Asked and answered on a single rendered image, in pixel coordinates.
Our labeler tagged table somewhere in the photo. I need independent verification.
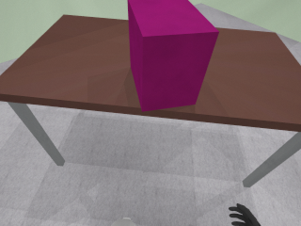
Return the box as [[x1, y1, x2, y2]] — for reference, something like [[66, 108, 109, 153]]
[[0, 14, 301, 187]]

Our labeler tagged carton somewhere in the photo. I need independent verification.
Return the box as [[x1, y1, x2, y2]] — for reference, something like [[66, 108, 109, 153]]
[[127, 0, 219, 112]]

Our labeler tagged right robot hand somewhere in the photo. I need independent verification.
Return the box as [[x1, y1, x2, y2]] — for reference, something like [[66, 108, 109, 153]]
[[229, 203, 261, 226]]

